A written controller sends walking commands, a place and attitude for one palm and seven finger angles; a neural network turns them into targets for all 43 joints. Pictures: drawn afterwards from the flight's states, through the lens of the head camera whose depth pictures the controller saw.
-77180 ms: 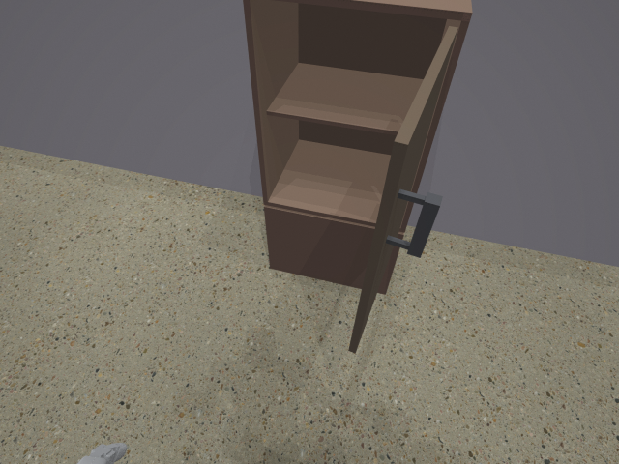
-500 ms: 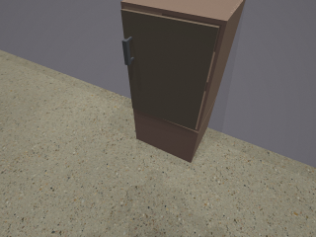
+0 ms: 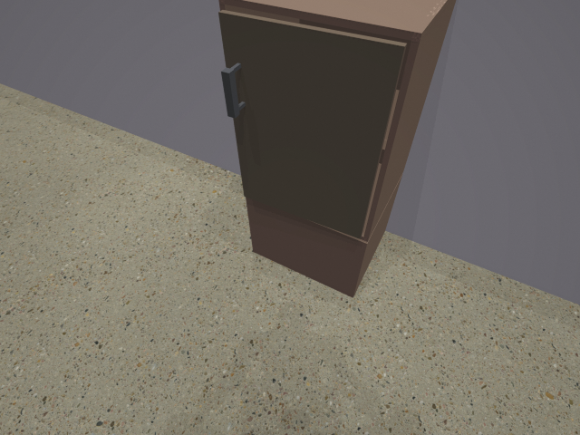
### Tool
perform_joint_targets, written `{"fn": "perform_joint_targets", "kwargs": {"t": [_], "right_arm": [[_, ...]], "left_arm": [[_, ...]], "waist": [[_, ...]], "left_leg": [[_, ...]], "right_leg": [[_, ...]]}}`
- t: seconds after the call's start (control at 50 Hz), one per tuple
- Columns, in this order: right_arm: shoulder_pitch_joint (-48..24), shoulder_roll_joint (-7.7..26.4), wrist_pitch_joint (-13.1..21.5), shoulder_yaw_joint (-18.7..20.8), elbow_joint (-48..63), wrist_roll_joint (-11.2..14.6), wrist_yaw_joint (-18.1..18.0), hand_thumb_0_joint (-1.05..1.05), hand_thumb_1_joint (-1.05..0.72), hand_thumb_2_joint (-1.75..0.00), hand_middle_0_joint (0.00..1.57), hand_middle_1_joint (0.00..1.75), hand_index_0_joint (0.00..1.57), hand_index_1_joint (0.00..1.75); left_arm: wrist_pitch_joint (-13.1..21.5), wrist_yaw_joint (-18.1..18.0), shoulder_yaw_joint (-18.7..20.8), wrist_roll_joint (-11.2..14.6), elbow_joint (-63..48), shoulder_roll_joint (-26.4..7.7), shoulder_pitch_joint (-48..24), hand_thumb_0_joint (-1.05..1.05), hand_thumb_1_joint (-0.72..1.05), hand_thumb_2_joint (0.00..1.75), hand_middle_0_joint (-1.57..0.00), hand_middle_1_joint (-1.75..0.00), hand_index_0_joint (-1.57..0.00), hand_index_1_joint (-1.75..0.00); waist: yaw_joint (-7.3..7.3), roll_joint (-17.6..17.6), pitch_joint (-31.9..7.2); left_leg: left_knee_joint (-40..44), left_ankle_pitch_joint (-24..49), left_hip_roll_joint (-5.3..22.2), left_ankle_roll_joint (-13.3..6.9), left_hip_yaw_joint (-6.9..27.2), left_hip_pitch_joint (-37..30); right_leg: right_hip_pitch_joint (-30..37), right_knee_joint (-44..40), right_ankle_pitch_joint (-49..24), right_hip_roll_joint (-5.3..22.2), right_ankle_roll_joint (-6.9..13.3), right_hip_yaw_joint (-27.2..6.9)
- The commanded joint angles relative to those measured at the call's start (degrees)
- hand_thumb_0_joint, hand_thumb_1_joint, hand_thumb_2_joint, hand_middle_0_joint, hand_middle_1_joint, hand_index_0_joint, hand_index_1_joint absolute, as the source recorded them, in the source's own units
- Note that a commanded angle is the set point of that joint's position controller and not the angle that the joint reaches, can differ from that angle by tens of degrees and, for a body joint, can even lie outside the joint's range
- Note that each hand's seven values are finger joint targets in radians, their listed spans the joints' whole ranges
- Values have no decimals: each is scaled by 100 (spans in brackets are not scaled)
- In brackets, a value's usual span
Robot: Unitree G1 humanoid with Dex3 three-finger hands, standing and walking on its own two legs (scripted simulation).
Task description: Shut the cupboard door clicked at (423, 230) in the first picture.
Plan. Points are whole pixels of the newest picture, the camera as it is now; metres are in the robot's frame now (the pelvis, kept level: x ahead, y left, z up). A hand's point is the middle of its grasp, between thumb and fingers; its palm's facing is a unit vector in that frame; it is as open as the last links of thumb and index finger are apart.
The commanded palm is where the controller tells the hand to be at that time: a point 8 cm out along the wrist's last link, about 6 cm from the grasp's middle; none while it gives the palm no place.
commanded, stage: look to check the result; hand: left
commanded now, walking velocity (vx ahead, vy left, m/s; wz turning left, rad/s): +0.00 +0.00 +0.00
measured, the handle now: (235, 90) +0.89 +0.18 +0.03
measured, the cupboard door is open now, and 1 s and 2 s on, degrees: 2 2 2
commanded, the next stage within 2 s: walk to a spot facing it in 0.14 s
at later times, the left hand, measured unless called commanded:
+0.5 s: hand out of the picture +0.03 +0.19 -0.18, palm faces +0.09 -0.96 -0.25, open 7.4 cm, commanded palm none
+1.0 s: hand out of the picture +0.00 +0.25 -0.16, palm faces +0.36 -0.88 -0.30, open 7.4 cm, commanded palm none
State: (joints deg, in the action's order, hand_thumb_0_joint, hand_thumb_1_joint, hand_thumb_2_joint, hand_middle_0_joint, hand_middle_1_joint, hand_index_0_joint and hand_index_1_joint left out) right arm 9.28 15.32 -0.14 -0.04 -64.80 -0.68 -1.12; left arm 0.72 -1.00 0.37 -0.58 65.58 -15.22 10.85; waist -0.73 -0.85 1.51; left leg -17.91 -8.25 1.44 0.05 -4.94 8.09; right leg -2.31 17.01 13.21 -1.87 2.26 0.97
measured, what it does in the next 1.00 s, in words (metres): steps on the spot, turning left: left foot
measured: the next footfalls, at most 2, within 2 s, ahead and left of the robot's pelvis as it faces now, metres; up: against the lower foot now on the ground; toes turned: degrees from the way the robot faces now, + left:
left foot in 0.70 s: +0.04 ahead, +0.15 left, +0.00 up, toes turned +15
right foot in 1.04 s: +0.06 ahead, -0.12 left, +0.00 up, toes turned +24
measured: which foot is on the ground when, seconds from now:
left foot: down 0.00-0.46, up 0.48-0.68, down 0.70-1.00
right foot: down 0.00-0.68, up 0.70-1.00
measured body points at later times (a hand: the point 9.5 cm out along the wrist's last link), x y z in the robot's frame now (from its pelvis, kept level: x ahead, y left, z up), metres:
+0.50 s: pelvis +0.00 -0.01 -0.01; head +0.02 -0.01 +0.44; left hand +0.03 +0.24 -0.16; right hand +0.04 -0.26 -0.17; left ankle +0.01 +0.11 -0.74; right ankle -0.04 -0.09 -0.75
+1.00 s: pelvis -0.02 +0.00 -0.01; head +0.03 +0.01 +0.43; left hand -0.02 +0.29 -0.14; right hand +0.10 -0.22 -0.17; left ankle +0.00 +0.14 -0.75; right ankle +0.01 -0.14 -0.72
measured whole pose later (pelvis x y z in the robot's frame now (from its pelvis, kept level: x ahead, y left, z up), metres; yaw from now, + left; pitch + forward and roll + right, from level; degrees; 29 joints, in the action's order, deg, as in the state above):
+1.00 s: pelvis -0.02 +0.00 -0.01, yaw +22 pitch +1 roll -1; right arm 12.4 11.9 -3.2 3.3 -54.9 -1.8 -0.4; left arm -2.3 -1.4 4.3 -0.9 50.7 -13.9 7.9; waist -2.2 -2.3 5.0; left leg -27.7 -7.6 -1.8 0.2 7.1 21.1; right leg -19.3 42.3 24.6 0.8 -2.2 -0.4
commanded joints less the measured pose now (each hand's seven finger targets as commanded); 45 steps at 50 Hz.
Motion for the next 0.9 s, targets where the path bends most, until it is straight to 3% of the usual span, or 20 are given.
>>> {"fn": "perform_joint_targets", "kwargs": {"t": [0.0,0.2,0.26,0.3,0.36,0.4,0.46,0.48,0.52,0.56,0.62,0.64,0.66,0.68,0.7,0.72,0.74,0.76,0.8,0.88], "right_arm": [[-6,919,77,193,272,-5,-59,0,-90,-90,20,30,20,30],[86,792,68,176,234,-5,-80,0,-90,-90,20,30,20,30],[149,670,54,157,220,-20,-82,0,-90,-90,20,30,20,30],[315,335,-1,93,215,-9,-75,0,-90,-90,20,30,20,30],[397,315,-75,140,286,-15,-74,0,-90,-90,20,30,20,30],[361,317,-130,189,393,-3,-66,0,-90,-90,20,30,20,30],[192,221,-243,300,593,-18,-48,0,-90,-90,20,30,20,30],[181,201,-269,347,660,-16,-47,0,-90,-90,20,30,20,30],[151,122,-298,371,781,7,-10,0,-90,-90,20,30,20,30],[222,4,-298,357,882,15,45,0,-90,-90,20,30,20,30],[760,-12,-238,359,859,-35,93,0,-90,-90,20,30,20,30],[1140,165,-192,390,790,-75,100,0,-90,-90,20,30,20,30],[1369,747,-130,519,818,-131,76,0,-90,-90,20,30,20,30],[1455,974,-171,581,832,-101,19,0,-90,-90,20,30,20,30],[1286,1009,-176,589,899,-115,17,0,-90,-90,20,30,20,30],[989,927,-159,581,1053,-136,-4,0,-90,-90,20,30,20,30],[724,816,-149,547,1140,-150,-32,0,-90,-90,20,30,20,30],[558,739,-140,517,1195,-150,-41,0,-90,-90,20,30,20,30],[480,748,-119,538,1252,-147,-56,0,-90,-90,20,30,20,30],[533,859,-173,621,1283,-150,-29,0,-90,-90,20,30,20,30]], "left_arm": [[119,-57,186,-7,-237,-985,91,0,90,90,-20,-30,-20,-30],[121,-82,190,-4,-221,-890,217,0,90,90,-20,-30,-20,-30],[103,-94,172,3,-210,-774,237,0,90,90,-20,-30,-20,-30],[35,-132,156,12,-205,-485,438,0,90,90,-20,-30,-20,-30],[-44,-157,237,10,-316,-564,541,0,90,90,-20,-30,-20,-30],[-91,-172,324,-8,-403,-675,634,0,90,90,-20,-30,-20,-30],[-124,-186,425,-55,-547,-747,719,0,90,90,-20,-30,-20,-30],[-123,-204,449,-95,-628,-723,659,0,90,90,-20,-30,-20,-30],[-120,-217,489,-128,-819,-725,415,0,90,90,-20,-30,-20,-30],[-99,-187,547,-133,-971,-814,258,0,90,90,-20,-30,-20,-30],[-113,-136,571,-62,-1111,-812,204,0,90,90,-20,-30,-20,-30],[-142,-116,555,-26,-1150,-663,297,0,90,90,-20,-30,-20,-30],[-188,-81,500,23,-1277,-266,508,0,90,90,-20,-30,-20,-30],[-245,-110,451,-24,-1470,-272,222,0,90,90,-20,-30,-20,-30],[-273,-94,467,-51,-1560,-352,108,0,90,90,-20,-30,-20,-30],[-278,-72,519,-74,-1582,-312,5,0,90,90,-20,-30,-20,-30],[-298,-55,547,-89,-1541,-326,-100,0,90,90,-20,-30,-20,-30],[-302,-36,547,-81,-1547,-363,-122,0,90,90,-20,-30,-20,-30],[-260,-9,513,-71,-1585,-266,-2,0,90,90,-20,-30,-20,-30],[-243,-32,468,-43,-1695,-160,31,0,90,90,-20,-30,-20,-30]], "waist": [[20,191,-166],[28,133,-128],[16,110,-37],[33,130,-119],[79,96,-51],[139,343,29],[244,893,273],[224,886,338],[120,746,607],[13,679,557],[-195,514,145],[-350,-117,-38],[-314,-1892,-207],[-400,-1666,-377],[-316,-1013,-226],[-235,-856,-93],[-168,-1062,77],[-107,-981,175],[-40,-572,-121],[-88,-602,-456]], "left_leg": [[104,848,652,-133,650,-549],[39,941,631,-104,584,-526],[25,938,603,-91,591,-401],[-171,1165,554,-53,574,-285],[-543,1232,470,-40,562,87],[-998,895,295,-4,471,500],[-2847,-1769,8,62,382,1478],[-3454,-2155,46,58,495,1718],[-3718,-2405,189,88,585,1853],[-3098,-2191,284,123,479,1652],[-1630,-603,55,93,78,634],[-900,572,238,-40,458,-9],[-330,2426,1621,-757,2642,-363],[52,2433,2131,-1243,3355,-170],[200,804,2092,-1300,3121,307],[366,-269,1809,-1156,3061,718],[426,-749,1557,-1004,2982,993],[417,-736,1422,-936,2829,1078],[206,-245,1225,-937,2636,706],[53,65,1067,-934,2622,439]], "right_leg": [[-548,-342,-1457,862,54,-614],[-452,-320,-1802,862,38,-602],[-394,-269,-1847,887,22,-527],[-340,-22,-2002,926,-35,-383],[-258,335,-2179,1036,7,-270],[-175,401,-2404,1250,127,-287],[-33,255,-3348,2094,832,-679],[-76,257,-3468,2310,1068,-746],[-279,329,-3540,2408,1185,-564],[-349,580,-3528,2308,989,-202],[-638,1507,-3016,1908,444,435],[-1105,2416,-2061,1641,112,689],[-2260,3799,1191,737,-397,915],[-2464,4575,2532,502,-368,173],[-2317,4787,2204,666,-302,-149],[-2456,4886,1850,667,-321,-139],[-2521,4909,1502,686,-352,-242],[-2524,4788,1282,681,-372,-281],[-2440,4222,1213,555,-420,-202],[-2072,3186,1308,321,-447,-71]]}}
